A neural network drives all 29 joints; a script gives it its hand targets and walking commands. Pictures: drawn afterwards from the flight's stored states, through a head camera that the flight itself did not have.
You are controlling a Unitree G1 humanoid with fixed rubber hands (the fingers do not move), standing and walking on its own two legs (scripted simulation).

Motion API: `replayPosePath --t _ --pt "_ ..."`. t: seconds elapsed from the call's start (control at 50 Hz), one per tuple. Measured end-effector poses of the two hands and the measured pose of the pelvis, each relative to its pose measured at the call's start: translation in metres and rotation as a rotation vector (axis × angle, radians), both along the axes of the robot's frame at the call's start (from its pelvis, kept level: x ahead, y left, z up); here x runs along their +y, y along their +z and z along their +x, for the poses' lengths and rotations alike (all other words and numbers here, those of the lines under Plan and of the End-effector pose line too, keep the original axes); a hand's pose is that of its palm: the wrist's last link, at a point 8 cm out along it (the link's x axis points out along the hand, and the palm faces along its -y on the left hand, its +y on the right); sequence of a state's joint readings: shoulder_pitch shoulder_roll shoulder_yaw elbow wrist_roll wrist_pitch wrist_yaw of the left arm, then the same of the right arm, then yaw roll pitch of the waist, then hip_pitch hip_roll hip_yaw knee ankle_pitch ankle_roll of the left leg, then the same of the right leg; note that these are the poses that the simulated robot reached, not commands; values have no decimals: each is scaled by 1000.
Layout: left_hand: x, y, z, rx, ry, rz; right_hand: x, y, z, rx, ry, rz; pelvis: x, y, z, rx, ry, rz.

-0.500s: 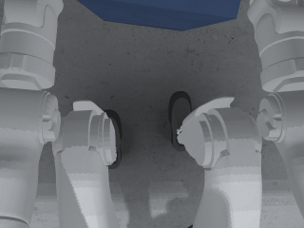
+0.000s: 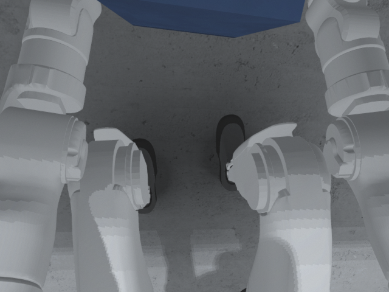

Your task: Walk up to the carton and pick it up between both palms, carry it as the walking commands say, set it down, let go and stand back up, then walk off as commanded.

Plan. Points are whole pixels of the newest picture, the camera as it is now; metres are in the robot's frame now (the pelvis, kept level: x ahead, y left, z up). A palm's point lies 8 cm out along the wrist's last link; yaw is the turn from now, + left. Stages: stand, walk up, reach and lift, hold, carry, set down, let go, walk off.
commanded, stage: reach and lift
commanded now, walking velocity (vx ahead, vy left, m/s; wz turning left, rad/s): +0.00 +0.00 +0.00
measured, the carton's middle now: out of the picture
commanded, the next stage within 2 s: none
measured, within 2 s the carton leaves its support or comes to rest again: leaves its support in 0.94 s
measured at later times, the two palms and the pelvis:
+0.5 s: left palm out of the picture +0.56 +0.12 -0.18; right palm out of the picture +0.54 -0.19 -0.17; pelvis -0.01 +0.00 -0.01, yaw +1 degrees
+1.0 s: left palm out of the picture +0.56 +0.12 -0.17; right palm out of the picture +0.55 -0.19 -0.16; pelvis +0.00 +0.01 +0.00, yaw +2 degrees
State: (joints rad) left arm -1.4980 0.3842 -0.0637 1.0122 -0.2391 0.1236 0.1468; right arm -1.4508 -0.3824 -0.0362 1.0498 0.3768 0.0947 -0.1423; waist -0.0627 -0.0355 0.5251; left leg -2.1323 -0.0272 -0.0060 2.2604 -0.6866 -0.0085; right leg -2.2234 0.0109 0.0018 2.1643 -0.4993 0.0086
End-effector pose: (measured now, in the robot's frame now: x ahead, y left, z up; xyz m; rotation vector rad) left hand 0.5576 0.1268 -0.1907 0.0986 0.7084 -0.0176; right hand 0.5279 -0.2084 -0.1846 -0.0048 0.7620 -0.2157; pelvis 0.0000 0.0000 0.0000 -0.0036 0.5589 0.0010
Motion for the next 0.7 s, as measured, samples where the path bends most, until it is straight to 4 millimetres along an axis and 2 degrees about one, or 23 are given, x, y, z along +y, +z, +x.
replayPosePath --t 0.06,0.14,0.2,0.38,0.7 --pt "2 0 -2 11 10 10 5 1 6 -16 -2 13 -1 0 -1 1 1 3" --pt "0 6 0 0 5 2 14 14 17 -75 8 16 -1 2 -1 -2 6 7" --pt "-2 10 2 5 -5 16 20 16 18 -70 -1 16 -1 3 -2 -6 9 8" --pt "-2 8 0 12 0 16 22 11 15 -54 -37 26 -1 3 -4 -4 7 4" --pt "-1 8 4 39 14 -40 21 13 20 -28 -21 25 -1 -18 -11 -38 24 -3"
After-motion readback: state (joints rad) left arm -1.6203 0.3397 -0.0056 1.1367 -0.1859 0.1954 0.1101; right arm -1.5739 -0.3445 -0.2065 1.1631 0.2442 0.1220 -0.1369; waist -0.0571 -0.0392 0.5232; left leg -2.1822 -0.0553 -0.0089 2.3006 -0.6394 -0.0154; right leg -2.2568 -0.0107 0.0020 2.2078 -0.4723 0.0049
